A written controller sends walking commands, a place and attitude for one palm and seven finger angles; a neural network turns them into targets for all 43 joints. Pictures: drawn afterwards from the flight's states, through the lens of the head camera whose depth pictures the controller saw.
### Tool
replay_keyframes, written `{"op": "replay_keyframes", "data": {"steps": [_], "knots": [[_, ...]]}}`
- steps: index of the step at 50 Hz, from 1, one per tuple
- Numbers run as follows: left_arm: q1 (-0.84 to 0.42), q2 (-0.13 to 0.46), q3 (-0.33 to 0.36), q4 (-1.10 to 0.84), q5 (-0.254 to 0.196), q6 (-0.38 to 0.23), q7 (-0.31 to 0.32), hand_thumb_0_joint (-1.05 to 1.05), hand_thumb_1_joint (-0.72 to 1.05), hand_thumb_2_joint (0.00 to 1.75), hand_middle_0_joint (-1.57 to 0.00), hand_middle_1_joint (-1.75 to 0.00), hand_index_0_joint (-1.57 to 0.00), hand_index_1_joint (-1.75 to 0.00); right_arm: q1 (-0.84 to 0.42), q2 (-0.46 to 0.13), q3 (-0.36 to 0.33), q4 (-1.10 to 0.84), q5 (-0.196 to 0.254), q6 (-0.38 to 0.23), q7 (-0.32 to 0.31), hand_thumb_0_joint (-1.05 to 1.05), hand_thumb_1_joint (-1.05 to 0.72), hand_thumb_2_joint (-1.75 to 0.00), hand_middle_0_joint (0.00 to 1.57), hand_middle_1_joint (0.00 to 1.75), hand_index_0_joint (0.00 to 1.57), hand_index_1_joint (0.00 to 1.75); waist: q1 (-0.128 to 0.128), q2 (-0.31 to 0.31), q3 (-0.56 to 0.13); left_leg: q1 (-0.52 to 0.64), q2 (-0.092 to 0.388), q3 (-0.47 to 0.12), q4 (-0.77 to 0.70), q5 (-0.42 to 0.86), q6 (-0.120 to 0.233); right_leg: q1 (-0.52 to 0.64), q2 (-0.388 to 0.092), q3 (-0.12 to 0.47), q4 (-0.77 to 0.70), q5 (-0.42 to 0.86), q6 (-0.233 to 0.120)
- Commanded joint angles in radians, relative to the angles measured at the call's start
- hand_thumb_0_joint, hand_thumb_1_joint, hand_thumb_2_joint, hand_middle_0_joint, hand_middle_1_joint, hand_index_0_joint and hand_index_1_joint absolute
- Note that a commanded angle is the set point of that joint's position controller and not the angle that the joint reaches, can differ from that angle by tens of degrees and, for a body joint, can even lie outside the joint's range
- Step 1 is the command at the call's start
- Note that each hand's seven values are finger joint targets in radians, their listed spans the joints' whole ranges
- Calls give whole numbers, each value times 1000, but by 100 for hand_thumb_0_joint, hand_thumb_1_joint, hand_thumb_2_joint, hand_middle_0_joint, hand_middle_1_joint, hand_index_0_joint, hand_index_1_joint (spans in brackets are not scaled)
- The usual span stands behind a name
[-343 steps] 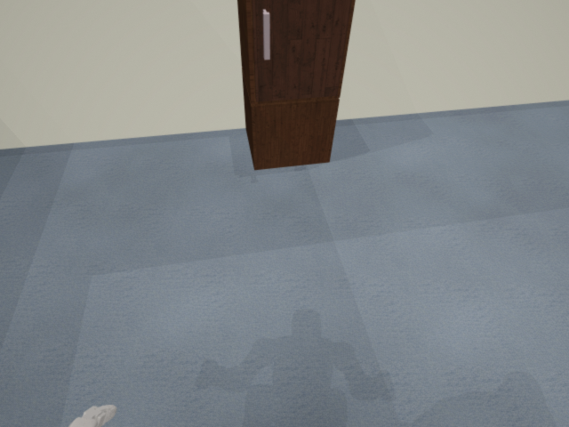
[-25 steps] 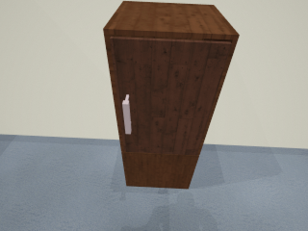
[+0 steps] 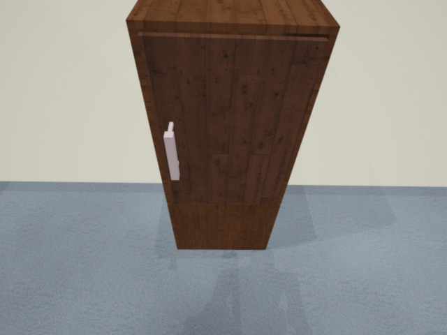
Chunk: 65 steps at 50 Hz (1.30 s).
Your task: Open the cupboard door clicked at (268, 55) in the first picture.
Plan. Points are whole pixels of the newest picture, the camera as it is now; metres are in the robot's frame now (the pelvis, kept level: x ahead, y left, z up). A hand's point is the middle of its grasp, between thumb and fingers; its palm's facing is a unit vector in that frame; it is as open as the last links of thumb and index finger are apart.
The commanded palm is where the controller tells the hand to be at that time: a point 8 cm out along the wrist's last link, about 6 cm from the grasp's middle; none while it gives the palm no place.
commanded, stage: look again from close up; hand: left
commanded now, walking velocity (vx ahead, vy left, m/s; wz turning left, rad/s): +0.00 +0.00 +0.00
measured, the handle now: (173, 152) +0.57 +0.16 -0.05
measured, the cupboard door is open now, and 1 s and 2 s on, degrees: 0 0 0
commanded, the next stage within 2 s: raise the hand with hooked fingers in 0.48 s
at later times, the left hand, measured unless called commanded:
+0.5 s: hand out of the picture +0.05 +0.17 -0.17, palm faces +0.00 -0.98 -0.20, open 7.3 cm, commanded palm none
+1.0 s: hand (138, 316) +0.18 +0.17 -0.08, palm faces +0.02 -1.00 +0.02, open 8.6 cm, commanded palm +0.16 +0.24 -0.06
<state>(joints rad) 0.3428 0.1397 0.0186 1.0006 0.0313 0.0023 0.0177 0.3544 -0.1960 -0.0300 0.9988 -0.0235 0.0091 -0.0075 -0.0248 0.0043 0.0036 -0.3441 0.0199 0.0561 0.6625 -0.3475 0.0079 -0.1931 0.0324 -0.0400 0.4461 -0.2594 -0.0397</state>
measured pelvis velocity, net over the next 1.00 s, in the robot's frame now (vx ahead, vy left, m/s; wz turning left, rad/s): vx -0.02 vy -0.03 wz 0.01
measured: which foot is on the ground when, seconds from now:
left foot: up 0.00-0.02, down 0.04-1.00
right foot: down 0.00-1.00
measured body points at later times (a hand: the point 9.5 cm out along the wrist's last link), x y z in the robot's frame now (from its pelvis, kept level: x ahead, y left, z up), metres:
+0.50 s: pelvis +0.03 +0.00 +0.00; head +0.04 -0.01 +0.45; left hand +0.05 +0.22 -0.16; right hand +0.06 -0.23 -0.15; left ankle +0.03 +0.10 -0.74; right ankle -0.01 -0.10 -0.74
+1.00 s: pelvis -0.02 -0.03 -0.08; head +0.03 -0.01 +0.36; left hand +0.17 +0.22 -0.08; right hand +0.21 -0.29 -0.12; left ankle +0.03 +0.10 -0.74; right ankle -0.01 -0.10 -0.74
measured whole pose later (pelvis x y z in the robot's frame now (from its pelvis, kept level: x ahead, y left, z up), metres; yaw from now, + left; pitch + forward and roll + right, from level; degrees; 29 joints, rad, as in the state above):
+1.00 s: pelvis -0.02 -0.03 -0.08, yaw +1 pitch +14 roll +1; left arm 0.34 0.19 0.19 0.30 -0.27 -0.55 -0.38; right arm 0.14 -0.28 -0.07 0.54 0.01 -0.24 -0.02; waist 0.01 -0.05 -0.15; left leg -0.89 0.03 0.01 1.10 -0.45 -0.02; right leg -0.83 0.02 -0.08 1.14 -0.55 -0.07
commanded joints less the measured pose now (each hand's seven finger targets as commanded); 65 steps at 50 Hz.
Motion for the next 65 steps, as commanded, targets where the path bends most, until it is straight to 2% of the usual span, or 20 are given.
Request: {"op": "replay_keyframes", "data": {"steps": [1, 3, 6, 12, 28, 29, 30, 31, 32, 33, 34, 36, 39, 42, 45, 49, 53, 58, 62, 65], "knots": [[23, 100, 15, -29, -22, -23, 0, 0, 90, 90, -20, -30, -20, -30, 69, -74, 8, -9, 3, -59, -16, 0, -90, -90, 20, 30, 20, 30, 12, 145, 6, 211, 121, -179, -317, 216, 33, -148, -88, 89, 39, -43, -28], [37, 70, 9, -31, -20, -18, -1, 0, 90, 90, -20, -30, -20, -30, 30, -151, -7, -32, -1, -47, -30, 0, -90, -90, 20, 30, 20, 30, 36, 184, 20, 102, 268, -337, -395, 141, 134, -105, -46, 17, 83, -132, 7], [15, 70, 0, 5, -12, -15, -3, 0, 90, 90, -20, -30, -20, -30, -27, -95, 9, -15, 4, -47, -34, 0, -90, -90, 20, 30, 20, 30, 46, 155, 101, 21, 171, -241, -397, 111, 95, -45, -66, 42, 26, -24, 0], [11, 95, -9, 40, -20, -38, 8, 0, 90, 90, -20, -30, -20, -30, -10, -60, 20, 38, 13, -60, -34, 0, -90, -90, 20, 30, 20, 30, 22, -62, -38, 166, 94, -99, -252, 423, 39, 53, -136, 97, -33, 316, -8], [5, 116, -15, 61, -21, -29, 18, 0, 90, 90, -20, -30, -20, -30, -67, -65, 31, 91, 14, -44, -31, 0, -90, -90, 20, 30, 20, 30, 25, -2, 22, 188, 88, -86, -288, 356, 25, 45, -145, 112, -85, 276, -5], [86, 135, -7, 91, -4, -54, 65, 0, 90, 90, -20, -30, -20, -30, -142, -87, 23, 21, 22, -48, -21, 0, -90, -90, 20, 30, 20, 30, 58, -93, 84, 103, 83, -52, -57, 388, 0, -1, -195, 168, -86, 695, 53], [-668, 391, 147, -1455, -210, -260, 54, 0, 88, 89, -20, -32, -20, -32, -96, -248, -14, -314, 72, -185, -59, 0, -90, -90, 20, 30, 20, 30, -69, 108, -417, 392, -20, -58, -209, 509, 32, 50, -97, 63, 32, 580, 11], [-205, 291, 112, -1190, -137, -212, 80, 0, 85, 88, -20, -33, -20, -33, -173, -155, 25, -267, 51, -279, -89, 0, -90, -90, 20, 30, 20, 30, 36, 326, -405, 531, 21, -43, -237, 701, 45, 0, -36, 35, 99, 344, -10], [-166, 238, 87, -1111, -153, -165, 128, 0, 83, 87, -21, -34, -21, -34, -162, -154, 7, -209, 54, -294, -93, 0, -90, -90, 20, 30, 20, 30, 21, 301, -337, 409, 26, -55, -206, 636, 7, -49, -45, -13, 89, 116, 4], [111, -41, -60, -862, -175, -71, 112, 0, 81, 86, -21, -36, -21, -36, -137, -107, 4, -208, 71, -286, -81, 0, -90, -90, 20, 30, 20, 30, -13, 155, -161, 316, 43, -68, -214, 546, 19, -128, -42, -35, 74, 82, 18], [-81, 20, -12, -1023, -208, -104, 95, 0, 78, 85, -21, -37, -21, -37, -161, -160, -8, -288, 73, -288, -74, 0, -90, -90, 20, 30, 20, 30, -14, 95, -56, 197, 25, -93, -183, 422, 17, -148, -49, -47, 61, 127, 22], [-76, 101, 82, -913, -199, -216, 47, 0, 74, 83, -21, -40, -21, -40, -164, -189, -31, -320, 45, -292, -77, 0, -90, -90, 20, 30, 20, 30, -49, -140, 12, 37, -10, -84, -77, 230, 25, -299, -39, -54, 76, 53, 34], [150, 39, 132, -669, -237, -413, -91, 0, 67, 80, -22, -45, -22, -45, -215, -174, -41, -389, 24, -296, -50, 0, -90, -90, 20, 30, 20, 30, 43, -345, -9, -244, -32, -76, 87, 100, 5, -446, -38, -21, 232, -45, 43], [257, 93, 206, -662, -293, -598, -292, 0, 60, 77, -22, -50, -22, -50, -237, -174, -64, -462, 31, -307, -6, 0, -90, -90, 20, 30, 20, 30, 112, -202, -183, -377, -52, -55, 222, 118, -21, -397, -61, 58, 388, 97, 32], [119, 203, 290, -736, -331, -665, -419, 0, 53, 74, -23, -54, -23, -54, -263, -176, -64, -547, 48, -302, 0, 0, -90, -90, 20, 30, 20, 30, 102, -37, -297, -496, -67, -14, 341, 52, -17, -409, -86, 150, 442, 14, 34], [-95, 251, 326, -1023, -370, -645, -368, 0, 43, 70, -23, -60, -23, -60, -260, -153, -57, -625, 46, -282, -23, 0, -90, -90, 20, 30, 20, 30, 72, 42, -373, -513, -43, -29, 410, -33, 9, -489, -74, 209, 424, -254, 39], [-248, 262, 272, -1299, -344, -713, -298, 0, 34, 66, -24, -66, -24, -66, -204, -154, -46, -587, 29, -285, -59, 0, -90, -90, 20, 30, 20, 30, 0, 134, -418, -427, -6, -69, 453, 33, 35, -599, -30, 146, 487, -183, 17], [-191, 244, 188, -1093, -326, -606, -375, 0, 22, 61, -25, -74, -25, -74, -181, -179, -21, -534, 39, -289, -82, 0, -90, -90, 20, 30, 20, 30, -50, 74, -306, -507, 2, -97, 464, -4, 36, -665, -13, 107, 486, -190, 25], [-86, 276, 281, -897, -371, -385, -430, 0, 13, 57, -25, -80, -25, -80, -200, -184, -18, -568, 65, -264, -93, 0, -90, -90, 20, 30, 20, 30, 27, -5, -335, -534, -16, -91, 406, -12, 32, -554, -20, 112, 430, -241, 32], [-75, 315, 387, -1006, -406, -326, -388, 0, 6, 54, -26, -84, -26, -84, -207, -165, -21, -598, 65, -252, -85, 0, -90, -90, 20, 30, 20, 30, 71, -2, -456, -463, -18, -87, 366, 78, 29, -446, -34, 90, 442, -112, 42]]}}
